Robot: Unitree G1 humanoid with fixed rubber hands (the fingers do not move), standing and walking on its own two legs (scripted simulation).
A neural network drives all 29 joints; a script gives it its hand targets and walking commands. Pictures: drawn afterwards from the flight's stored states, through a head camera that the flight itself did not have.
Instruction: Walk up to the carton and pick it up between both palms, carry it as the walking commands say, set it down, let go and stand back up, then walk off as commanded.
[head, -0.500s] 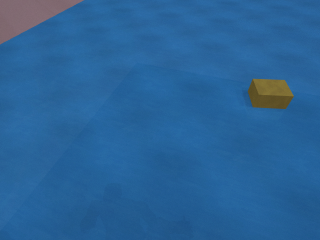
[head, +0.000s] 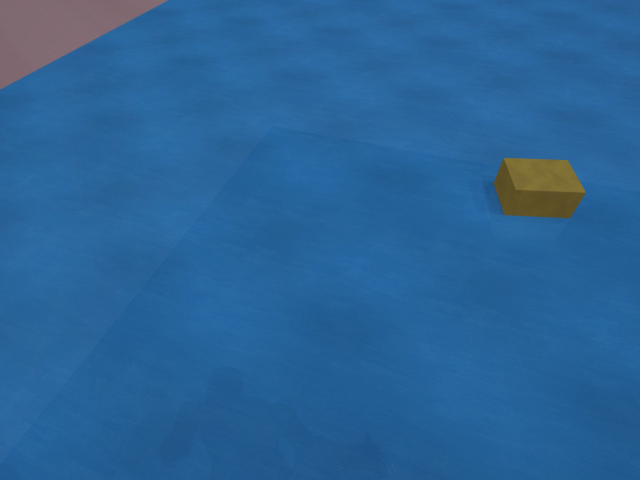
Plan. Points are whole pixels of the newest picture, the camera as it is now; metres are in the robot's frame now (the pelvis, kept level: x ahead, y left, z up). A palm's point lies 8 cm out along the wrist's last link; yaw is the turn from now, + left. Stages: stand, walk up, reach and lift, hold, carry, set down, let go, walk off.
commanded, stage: walk up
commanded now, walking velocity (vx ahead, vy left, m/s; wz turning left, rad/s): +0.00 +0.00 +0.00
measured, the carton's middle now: (536, 187) +1.44 -0.94 -0.71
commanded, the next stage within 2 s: none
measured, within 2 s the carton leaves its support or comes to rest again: neither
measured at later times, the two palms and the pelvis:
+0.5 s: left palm (164, 424) +0.23 +0.25 -0.10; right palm out of the picture +0.06 -0.43 -0.12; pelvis +0.06 -0.07 -0.04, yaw -14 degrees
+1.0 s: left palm (332, 245) +0.57 +0.01 -0.10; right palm out of the picture +0.05 -0.45 -0.10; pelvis +0.25 -0.16 -0.03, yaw -30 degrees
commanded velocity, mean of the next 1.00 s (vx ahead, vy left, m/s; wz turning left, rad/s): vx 0.00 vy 0.00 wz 0.00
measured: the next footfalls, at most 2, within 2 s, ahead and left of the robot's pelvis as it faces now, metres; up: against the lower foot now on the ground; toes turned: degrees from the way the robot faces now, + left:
right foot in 0.40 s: +0.12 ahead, -0.21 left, +0.00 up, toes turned -19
left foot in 0.66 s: +0.25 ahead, +0.00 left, +0.00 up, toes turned -13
